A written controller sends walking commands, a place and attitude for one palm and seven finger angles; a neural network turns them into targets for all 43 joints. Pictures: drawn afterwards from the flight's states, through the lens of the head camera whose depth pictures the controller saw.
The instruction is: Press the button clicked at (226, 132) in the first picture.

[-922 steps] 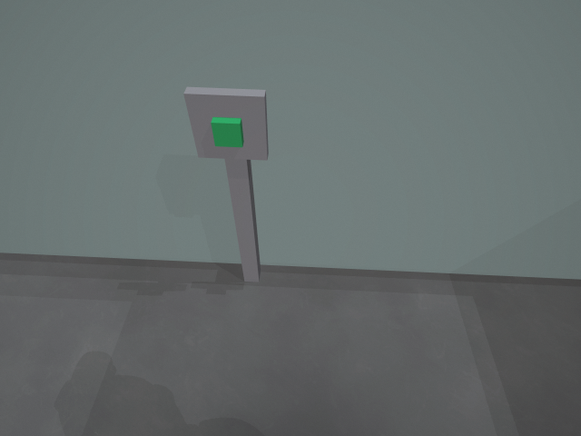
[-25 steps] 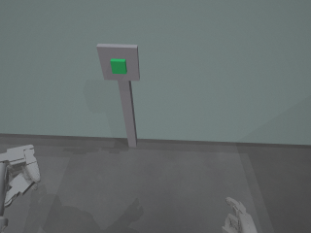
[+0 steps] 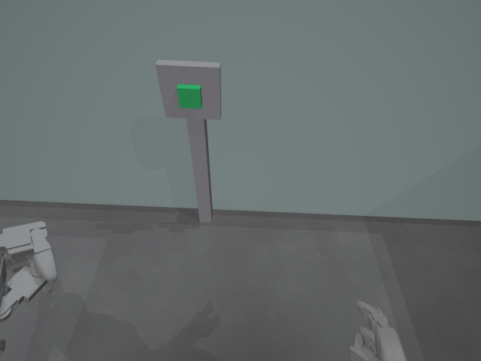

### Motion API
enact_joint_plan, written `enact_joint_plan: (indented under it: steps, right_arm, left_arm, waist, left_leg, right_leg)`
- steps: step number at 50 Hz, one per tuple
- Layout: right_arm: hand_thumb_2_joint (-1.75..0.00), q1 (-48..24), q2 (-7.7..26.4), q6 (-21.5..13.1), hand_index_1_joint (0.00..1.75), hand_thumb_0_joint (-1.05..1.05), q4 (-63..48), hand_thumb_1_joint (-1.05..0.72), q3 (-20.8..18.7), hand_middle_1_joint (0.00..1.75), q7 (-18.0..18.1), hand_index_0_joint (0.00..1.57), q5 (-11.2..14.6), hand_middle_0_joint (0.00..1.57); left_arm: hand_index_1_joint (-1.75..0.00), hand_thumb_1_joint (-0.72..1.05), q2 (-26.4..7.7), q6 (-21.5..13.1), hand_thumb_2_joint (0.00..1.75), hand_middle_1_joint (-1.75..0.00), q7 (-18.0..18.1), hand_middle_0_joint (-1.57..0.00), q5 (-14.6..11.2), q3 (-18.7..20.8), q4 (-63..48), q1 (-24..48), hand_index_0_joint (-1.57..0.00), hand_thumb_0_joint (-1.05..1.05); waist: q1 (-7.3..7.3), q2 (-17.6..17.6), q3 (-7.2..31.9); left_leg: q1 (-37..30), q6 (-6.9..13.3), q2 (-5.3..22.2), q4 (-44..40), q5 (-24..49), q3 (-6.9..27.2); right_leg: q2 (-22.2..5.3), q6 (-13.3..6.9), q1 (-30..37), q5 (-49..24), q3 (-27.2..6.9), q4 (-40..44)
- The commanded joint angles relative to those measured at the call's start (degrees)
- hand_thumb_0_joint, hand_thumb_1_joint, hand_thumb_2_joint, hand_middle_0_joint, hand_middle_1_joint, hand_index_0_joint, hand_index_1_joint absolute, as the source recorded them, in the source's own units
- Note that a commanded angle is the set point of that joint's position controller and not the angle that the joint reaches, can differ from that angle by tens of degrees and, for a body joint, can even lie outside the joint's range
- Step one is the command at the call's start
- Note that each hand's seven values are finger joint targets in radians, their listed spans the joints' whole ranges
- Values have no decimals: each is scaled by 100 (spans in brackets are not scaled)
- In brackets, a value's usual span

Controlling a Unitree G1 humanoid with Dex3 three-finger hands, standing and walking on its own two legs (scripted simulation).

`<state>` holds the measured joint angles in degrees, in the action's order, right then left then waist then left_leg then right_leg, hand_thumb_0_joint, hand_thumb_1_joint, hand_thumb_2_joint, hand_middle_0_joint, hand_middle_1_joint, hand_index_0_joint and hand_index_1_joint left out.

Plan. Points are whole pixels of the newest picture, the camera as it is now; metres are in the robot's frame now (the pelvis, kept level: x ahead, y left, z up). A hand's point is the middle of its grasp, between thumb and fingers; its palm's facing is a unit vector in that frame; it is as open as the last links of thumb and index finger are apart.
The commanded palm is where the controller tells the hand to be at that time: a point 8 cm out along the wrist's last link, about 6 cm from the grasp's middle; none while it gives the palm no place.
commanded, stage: let the arm hang, fingers relaxed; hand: left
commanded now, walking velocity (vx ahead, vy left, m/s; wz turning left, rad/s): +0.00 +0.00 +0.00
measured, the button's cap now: (190, 96) +0.82 +0.20 -0.02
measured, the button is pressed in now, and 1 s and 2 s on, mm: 0 0 0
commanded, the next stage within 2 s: stand and wait in 1.20 s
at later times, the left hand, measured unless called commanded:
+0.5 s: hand out of the picture +0.00 +0.18 -0.17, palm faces -0.01 -0.97 -0.24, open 3.9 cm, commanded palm none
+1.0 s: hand out of the picture +0.06 +0.17 -0.16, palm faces +0.00 -0.96 -0.27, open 7.3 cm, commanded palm none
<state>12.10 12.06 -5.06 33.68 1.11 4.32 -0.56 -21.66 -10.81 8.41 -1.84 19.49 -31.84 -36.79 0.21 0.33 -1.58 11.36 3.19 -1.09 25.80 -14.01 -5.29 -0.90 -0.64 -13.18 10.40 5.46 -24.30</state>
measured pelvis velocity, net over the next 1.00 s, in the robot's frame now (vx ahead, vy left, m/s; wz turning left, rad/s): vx -0.01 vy -0.04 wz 0.01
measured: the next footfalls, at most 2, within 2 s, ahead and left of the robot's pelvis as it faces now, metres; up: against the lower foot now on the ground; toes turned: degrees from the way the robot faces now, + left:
none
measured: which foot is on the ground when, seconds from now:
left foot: down 0.00-1.00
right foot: down 0.00-1.00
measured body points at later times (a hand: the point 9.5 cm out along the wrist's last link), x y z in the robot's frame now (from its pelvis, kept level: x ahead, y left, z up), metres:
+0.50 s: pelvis -0.02 -0.02 +0.00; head +0.01 -0.02 +0.44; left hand +0.00 +0.23 -0.16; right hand +0.00 -0.29 -0.15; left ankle +0.00 +0.08 -0.74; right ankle +0.03 -0.11 -0.74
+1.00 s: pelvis -0.01 -0.04 +0.00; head +0.00 -0.06 +0.45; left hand +0.06 +0.22 -0.14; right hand +0.01 -0.28 -0.16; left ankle +0.00 +0.08 -0.74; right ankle +0.03 -0.11 -0.74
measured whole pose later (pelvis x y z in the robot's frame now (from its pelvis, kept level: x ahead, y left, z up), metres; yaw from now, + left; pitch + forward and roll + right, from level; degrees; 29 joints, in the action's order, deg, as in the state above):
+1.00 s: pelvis -0.01 -0.04 +0.00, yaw +1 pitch -2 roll +0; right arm 13.9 12.0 0.7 64.1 0.2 1.0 -1.5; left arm -12.3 -0.7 0.9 0.7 0.4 64.3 -8.3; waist 1.1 -2.0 -2.5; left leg 8.3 0.3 0.7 21.7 -11.2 -3.9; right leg 1.2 -3.9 -10.3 8.9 6.8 -21.1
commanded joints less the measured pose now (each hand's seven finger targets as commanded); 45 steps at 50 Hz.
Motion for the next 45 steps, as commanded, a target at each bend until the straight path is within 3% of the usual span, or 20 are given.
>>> enact_joint_plan:
  steps: [1, 4, 5, 6, 7, 8, 10, 12, 13, 15, 17, 19, 22, 27, 28, 30, 35, 40, 45]
  right_arm:
    - [-90, -547, 711, -318, 30, 0, -891, -90, -308, 30, 34, 20, 38, 20]
    - [-90, -572, 707, -311, 30, 0, -885, -90, -304, 30, 47, 20, 31, 20]
    - [-90, -745, 1728, -604, 30, 0, 620, -90, -613, 30, -502, 20, 104, 20]
    - [-90, -271, 1457, -162, 30, 0, 567, -90, -595, 30, -518, 20, 128, 20]
    - [-90, -233, 1375, -32, 30, 0, 427, -90, -540, 30, -498, 20, 127, 20]
    - [-90, -192, 1267, 11, 30, 0, 502, -90, -511, 30, -489, 20, 60, 20]
    - [-90, -245, 1326, 115, 30, 0, 516, -90, -407, 30, -463, 20, -21, 20]
    - [-90, -365, 1400, 197, 30, 0, 639, -90, -382, 30, -442, 20, -82, 20]
    - [-90, -393, 1367, 255, 30, 0, 709, -90, -369, 30, -446, 20, -88, 20]
    - [-90, -337, 1213, 353, 30, 0, 922, -90, -324, 30, -447, 20, -88, 20]
    - [-90, -219, 1033, 426, 30, 0, 1179, -90, -266, 30, -445, 20, -85, 20]
    - [-90, -89, 940, 482, 30, 0, 1425, -90, -236, 30, -436, 20, -87, 20]
    - [-90, 20, 848, 521, 30, 0, 1742, -90, -243, 30, -406, 20, -88, 20]
    - [-90, 428, 839, 544, 30, 0, 2203, -90, -287, 30, -363, 20, -63, 20]
    - [-90, 490, 841, 556, 30, 0, 2268, -90, -303, 30, -360, 20, -51, 20]
    - [-90, 614, 818, 565, 30, 0, 2444, -90, -286, 30, -348, 20, -54, 20]
    - [-90, 705, 790, 548, 30, 0, 2716, -90, -279, 30, -325, 20, -54, 20]
    - [-90, 635, 759, 527, 30, 0, 2861, -90, -260, 30, -312, 20, -65, 20]
    - [-90, 555, 696, 523, 30, 0, 2913, -90, -244, 30, -306, 20, -70, 20]
  left_arm:
    - [-150, 90, -755, -344, 90, -150, 126, -130, -33, 617, -1094, 24, -130, 0]
    - [-150, 90, -758, -337, 90, -150, 129, -130, -27, 617, -1042, 105, -130, 0]
    - [-150, 90, -256, 408, 90, -150, -663, -130, 441, -1401, 3780, 967, -130, 0]
    - [-146, 90, -208, 884, 90, -146, -772, -126, 358, -1217, 3928, 1001, -126, 0]
    - [-142, 90, -111, 1021, 90, -142, -790, -123, 340, -1265, 3852, 1021, -123, 0]
    - [-138, 90, 10, 1006, 90, -138, -790, -119, 370, -1309, 4068, 1203, -119, 0]
    - [-130, 90, -46, 1038, 90, -130, -789, -112, 375, -1376, 4615, 1515, -112, 0]
    - [-122, 90, -166, 1062, 90, -122, -795, -104, 398, -1410, 5320, 1749, -104, 0]
    - [-118, 90, -215, 1072, 90, -118, -789, -101, 401, -1446, 5699, 1840, -101, 0]
    - [-110, 90, -234, 1087, 90, -110, -787, -93, 388, -1548, 6367, 2038, -93, 0]
    - [-102, 90, -216, 1076, 90, -102, -776, -86, 342, -1650, 6927, 2196, -86, 0]
    - [-94, 90, -152, 1070, 90, -94, -766, -79, 311, -1714, 7398, 2263, -79, 0]
    - [-82, 90, -117, 1032, 90, -82, -745, -68, 276, -1723, 8041, 2126, -68, 0]
    - [-62, 90, -146, 983, 90, -62, -745, -49, 257, -1712, 8677, 2252, -49, 0]
    - [-58, 90, -154, 979, 90, -58, -736, -46, 258, -1715, 8772, 2271, -46, 0]
    - [-50, 90, -150, 985, 90, -50, -731, -38, 250, -1727, 8949, 2355, -38, 0]
    - [-30, 90, -137, 966, 90, -30, -702, -20, 239, -1723, 9259, 2399, -20, 0]
    - [-30, 90, -106, 965, 90, -30, -681, -20, 234, -1725, 9405, 2499, -20, 0]
    - [-30, 90, -50, 969, 90, -30, -671, -20, 243, -1714, 9449, 2610, -20, 0]
  waist:
    - [-34, -360, 490]
    - [-33, -316, 394]
    - [246, -252, -319]
    - [175, -327, 259]
    - [176, -491, 226]
    - [143, -193, 457]
    - [81, 208, 397]
    - [-27, 683, 383]
    - [-59, 707, 338]
    - [-37, 528, 254]
    - [33, 129, 264]
    - [58, -428, 194]
    - [-15, -833, 209]
    - [29, -346, 235]
    - [42, -111, 134]
    - [64, 14, -25]
    - [49, 94, -109]
    - [23, -79, -190]
    - [13, 11, -351]
  left_leg:
    - [506, -286, 698, -802, 687, 900]
    - [550, -265, 681, -851, 361, 886]
    - [800, -121, 786, 179, 1230, 965]
    - [402, -218, 802, 100, 1596, 890]
    - [413, -172, 885, 42, 1340, 916]
    - [575, -25, 992, -18, 1374, 1125]
    - [903, 152, 1104, -311, 1033, 1451]
    - [1033, 182, 1057, -394, 657, 1469]
    - [1005, 146, 922, -364, 470, 1360]
    - [804, 54, 637, -238, 177, 1076]
    - [427, -13, 497, -172, -33, 888]
    - [404, -21, 558, -403, -328, 934]
    - [523, -33, 565, -590, -592, 921]
    - [301, -52, 601, -551, -379, 851]
    - [226, -52, 615, -527, -281, 837]
    - [185, -52, 614, -562, -250, 815]
    - [74, -68, 641, -602, 41, 745]
    - [86, -88, 695, -776, 168, 753]
    - [152, -116, 704, -881, 194, 732]
  right_leg:
    - [-202, 40, 664, -645, -582, 131]
    - [-228, 40, 593, -466, -638, 236]
    - [-630, -109, -547, -789, -367, -502]
    - [-587, -145, -564, -408, -673, -349]
    - [-491, -100, -698, 181, -555, -440]
    - [-371, -127, -563, 357, -474, -705]
    - [-241, -151, -271, 657, -563, -938]
    - [-320, -195, 0, 482, -688, -713]
    - [-404, -231, 24, 431, -766, -511]
    - [-618, -334, -37, 320, -1008, -118]
    - [-734, -429, -268, 602, -1154, 184]
    - [-648, -407, -286, 991, -1080, 306]
    - [-601, -393, 28, 941, -1033, 438]
    - [-688, -442, 128, 1020, -1023, 786]
    - [-697, -441, 41, 1028, -986, 853]
    - [-710, -443, -64, 1161, -999, 950]
    - [-735, -420, 25, 966, -962, 1041]
    - [-678, -372, 167, 669, -923, 991]
    - [-656, -302, 238, 564, -897, 1032]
